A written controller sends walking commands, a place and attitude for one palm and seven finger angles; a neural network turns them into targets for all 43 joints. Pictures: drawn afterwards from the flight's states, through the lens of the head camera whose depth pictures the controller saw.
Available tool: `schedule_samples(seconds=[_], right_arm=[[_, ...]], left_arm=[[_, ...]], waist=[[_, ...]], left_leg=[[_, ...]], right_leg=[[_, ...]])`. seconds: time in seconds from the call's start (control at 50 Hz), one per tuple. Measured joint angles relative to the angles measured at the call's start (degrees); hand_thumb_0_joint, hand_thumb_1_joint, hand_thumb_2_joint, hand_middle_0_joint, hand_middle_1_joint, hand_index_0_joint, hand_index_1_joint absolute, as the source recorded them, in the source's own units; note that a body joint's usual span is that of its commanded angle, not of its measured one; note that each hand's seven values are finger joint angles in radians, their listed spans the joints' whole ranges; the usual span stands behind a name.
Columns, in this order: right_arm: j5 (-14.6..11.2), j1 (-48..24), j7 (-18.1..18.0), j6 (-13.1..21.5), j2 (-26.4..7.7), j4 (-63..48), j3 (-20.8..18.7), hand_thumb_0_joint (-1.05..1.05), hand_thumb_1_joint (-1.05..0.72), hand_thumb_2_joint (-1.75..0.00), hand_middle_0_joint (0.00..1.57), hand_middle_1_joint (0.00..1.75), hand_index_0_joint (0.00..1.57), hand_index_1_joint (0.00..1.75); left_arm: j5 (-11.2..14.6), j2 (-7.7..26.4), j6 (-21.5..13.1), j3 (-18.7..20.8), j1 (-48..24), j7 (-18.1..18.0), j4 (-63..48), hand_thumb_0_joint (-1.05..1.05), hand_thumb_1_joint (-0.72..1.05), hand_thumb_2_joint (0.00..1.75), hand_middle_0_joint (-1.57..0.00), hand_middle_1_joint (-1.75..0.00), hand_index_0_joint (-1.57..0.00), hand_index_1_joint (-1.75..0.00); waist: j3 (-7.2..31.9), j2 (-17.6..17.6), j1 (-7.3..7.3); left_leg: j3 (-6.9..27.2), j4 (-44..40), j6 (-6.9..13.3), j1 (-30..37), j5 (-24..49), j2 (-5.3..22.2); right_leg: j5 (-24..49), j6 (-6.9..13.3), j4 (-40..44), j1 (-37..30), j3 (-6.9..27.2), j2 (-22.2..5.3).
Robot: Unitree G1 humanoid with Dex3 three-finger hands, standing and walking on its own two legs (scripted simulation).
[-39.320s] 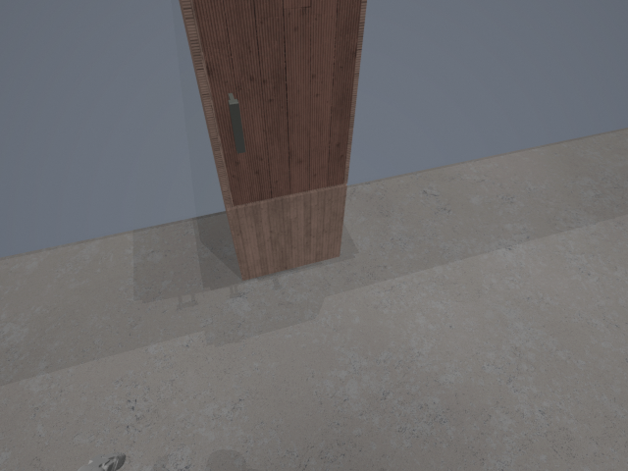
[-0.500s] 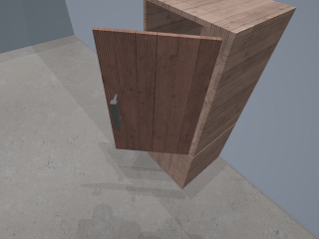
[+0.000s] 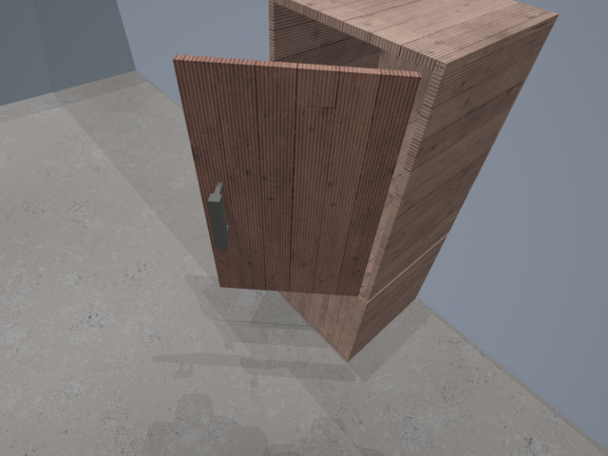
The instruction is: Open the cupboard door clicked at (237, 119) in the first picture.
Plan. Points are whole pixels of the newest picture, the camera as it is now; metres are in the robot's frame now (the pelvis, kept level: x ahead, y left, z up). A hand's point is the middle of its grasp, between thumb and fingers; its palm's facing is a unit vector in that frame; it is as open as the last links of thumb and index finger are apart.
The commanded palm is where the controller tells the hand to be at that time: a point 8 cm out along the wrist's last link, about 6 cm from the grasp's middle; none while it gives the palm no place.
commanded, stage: look again from close up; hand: left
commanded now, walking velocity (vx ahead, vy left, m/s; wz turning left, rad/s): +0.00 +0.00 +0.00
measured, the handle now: (221, 216) +0.55 +0.20 -0.05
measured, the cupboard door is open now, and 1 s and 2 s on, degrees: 45 45 45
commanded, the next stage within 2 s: raise the hand with hooked fingers in 0.22 s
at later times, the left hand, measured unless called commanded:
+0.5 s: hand out of the picture +0.13 +0.19 -0.07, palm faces +0.28 -0.94 -0.20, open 7.4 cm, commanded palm +0.11 +0.21 -0.07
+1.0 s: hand (179, 427) +0.17 +0.18 -0.07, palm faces +0.04 -1.00 -0.08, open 10.1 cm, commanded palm +0.15 +0.23 -0.06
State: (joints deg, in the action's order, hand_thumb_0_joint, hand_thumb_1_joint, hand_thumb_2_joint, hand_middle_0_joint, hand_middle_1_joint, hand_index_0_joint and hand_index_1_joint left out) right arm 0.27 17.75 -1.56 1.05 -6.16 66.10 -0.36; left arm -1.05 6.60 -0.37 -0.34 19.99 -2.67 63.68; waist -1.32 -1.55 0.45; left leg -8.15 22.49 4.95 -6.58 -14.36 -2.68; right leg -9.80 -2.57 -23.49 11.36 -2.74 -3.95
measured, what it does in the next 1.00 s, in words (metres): lowers itself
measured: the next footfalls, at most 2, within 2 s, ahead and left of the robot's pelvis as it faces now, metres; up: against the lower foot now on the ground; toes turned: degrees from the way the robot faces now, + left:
none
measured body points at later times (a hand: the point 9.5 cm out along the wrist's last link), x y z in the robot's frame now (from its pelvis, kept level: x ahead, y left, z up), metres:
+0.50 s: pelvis -0.01 -0.02 -0.02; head -0.01 -0.03 +0.43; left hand +0.12 +0.24 -0.05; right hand +0.06 -0.26 -0.14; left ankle -0.01 +0.05 -0.74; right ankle +0.03 -0.13 -0.74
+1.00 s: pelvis -0.02 -0.07 -0.11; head +0.07 -0.05 +0.33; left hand +0.16 +0.23 -0.06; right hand +0.23 -0.25 -0.18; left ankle -0.01 +0.05 -0.74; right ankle +0.03 -0.13 -0.74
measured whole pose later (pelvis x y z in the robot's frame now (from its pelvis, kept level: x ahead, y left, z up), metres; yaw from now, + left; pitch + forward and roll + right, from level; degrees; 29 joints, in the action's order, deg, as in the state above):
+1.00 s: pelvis -0.02 -0.07 -0.11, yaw +7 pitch +17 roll -2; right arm -1.8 7.5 -2.0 14.4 -13.1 32.2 1.3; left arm 20.1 17.2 -28.9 15.3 16.0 29.0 8.9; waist 7.3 0.6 3.0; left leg 2.7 72.6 -0.5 -56.1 -33.4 1.4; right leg -30.0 5.5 -68.4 55.8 -10.7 0.5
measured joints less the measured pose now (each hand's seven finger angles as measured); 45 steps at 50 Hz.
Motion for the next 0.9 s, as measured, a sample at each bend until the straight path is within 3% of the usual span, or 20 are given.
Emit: schedule_samples(seconds=[0.34,0.38,0.4,0.46,0.52,0.56,0.62,0.66,0.72,0.8,0.9], right_arm=[[0.0,-0.1,0.0,0.0,-0.3,-0.7,0.2,0.00,-0.91,-0.90,0.20,0.30,0.20,0.30],[-0.7,2.5,-0.9,2.4,-1.0,-6.1,1.6,0.02,-0.92,-0.89,0.20,0.30,0.20,0.30],[-1.5,4.2,-1.3,5.3,-1.5,-8.3,1.7,0.02,-0.93,-0.89,0.20,0.30,0.20,0.30],[-3.3,6.5,-1.7,12.4,-4.0,-14.3,1.1,0.03,-0.94,-0.89,0.20,0.30,0.20,0.30],[-2.5,4.8,-1.3,15.9,-8.4,-19.0,0.4,0.03,-0.93,-0.89,0.20,0.30,0.20,0.30],[-1.8,2.0,-0.6,16.9,-9.9,-22.0,-0.5,0.02,-0.93,-0.90,0.20,0.30,0.20,0.30],[-1.1,-2.3,1.4,17.1,-10.4,-27.6,-2.4,0.02,-0.92,-0.90,0.20,0.30,0.20,0.30],[-1.1,-5.0,2.5,16.5,-10.6,-31.6,-3.5,0.02,-0.92,-0.90,0.20,0.30,0.20,0.30],[-1.7,-8.0,2.6,14.4,-10.6,-36.8,-4.4,0.02,-0.91,-0.90,0.20,0.30,0.20,0.30],[-2.0,-10.1,1.5,12.5,-10.0,-40.2,-4.2,0.01,-0.91,-0.90,0.20,0.30,0.19,0.30],[-1.5,-10.7,0.3,13.0,-8.6,-37.9,-1.6,0.01,-0.91,-0.90,0.20,0.30,0.19,0.30]], left_arm=[[-0.2,-0.3,-0.4,-0.3,-0.2,-0.3,0.4,0.00,0.91,0.90,-0.20,-0.30,-0.20,-0.30],[2.7,1.4,6.1,-0.2,5.6,-1.9,-18.2,0.03,0.94,0.90,-0.20,-0.30,-0.20,-0.30],[4.0,3.0,5.9,0.0,8.5,-3.4,-26.6,0.05,0.96,0.90,-0.21,-0.31,-0.20,-0.30],[8.4,6.1,2.3,0.5,10.4,-5.4,-44.2,0.07,0.96,0.89,-0.21,-0.32,-0.20,-0.32],[10.1,5.3,-5.6,1.3,5.1,-3.4,-51.5,0.06,0.90,0.87,-0.20,-0.35,-0.20,-0.34],[11.3,4.3,-13.8,2.9,0.2,0.7,-51.7,0.04,0.86,0.86,-0.20,-0.37,-0.20,-0.36],[13.2,3.0,-26.0,5.6,-4.4,10.8,-50.3,0.03,0.78,0.83,-0.20,-0.41,-0.20,-0.40],[13.2,3.2,-31.4,7.1,-4.6,17.3,-49.4,0.02,0.73,0.82,-0.21,-0.43,-0.21,-0.43],[14.4,4.6,-31.5,8.7,-2.0,22.5,-49.7,0.01,0.65,0.79,-0.22,-0.48,-0.22,-0.47],[16.4,5.9,-28.1,11.8,3.4,22.5,-52.9,0.01,0.55,0.75,-0.23,-0.54,-0.23,-0.53],[19.0,8.1,-31.3,15.1,4.5,24.6,-57.7,0.01,0.43,0.70,-0.24,-0.61,-0.23,-0.61]], waist=[[0.3,0.7,-0.02],[0.0,0.1,-0.39],[0.9,-0.4,-0.49],[2.6,-0.2,-1.83],[4.6,3.0,-3.15],[6.8,2.7,-3.23],[9.1,0.6,-2.93],[10.0,-0.6,-2.82],[10.5,-2.1,-1.84],[10.0,-1.8,0.05],[9.5,0.4,2.09]], left_leg=[[-0.1,0.2,-0.5,-0.4,0.0,0.4],[0.2,2.0,-0.8,-1.6,-0.7,0.2],[0.3,2.3,-1.1,-2.4,-0.8,-0.2],[2.1,6.4,-1.2,-6.2,-2.0,-1.7],[4.5,13.9,-1.4,-13.1,-4.7,-1.1],[4.6,19.6,-2.0,-19.5,-6.8,-0.4],[4.0,28.6,-2.2,-28.6,-10.2,1.1],[4.0,34.1,-2.4,-33.5,-12.6,1.9],[4.2,40.3,-3.9,-38.7,-15.4,2.7],[6.3,45.1,-4.6,-42.6,-17.9,3.5],[9.9,48.5,-5.3,-46.5,-19.0,4.0]], right_leg=[[-0.3,0.4,-0.6,0.6,0.0,0.3],[-2.5,1.2,-4.0,2.4,0.2,0.2],[-5.2,1.9,-7.1,4.1,0.5,0.1],[-5.9,3.1,-10.9,7.2,0.5,0.6],[-7.5,3.0,-15.0,11.6,-1.5,0.8],[-9.6,3.4,-19.9,17.8,-1.5,1.3],[-12.3,4.7,-28.3,27.1,-1.1,2.4],[-14.5,5.4,-33.6,32.1,-1.1,3.0],[-17.3,6.4,-39.8,37.5,-1.3,3.5],[-19.5,7.3,-43.3,40.3,-3.5,4.0],[-20.3,7.9,-44.2,42.1,-7.0,4.4]])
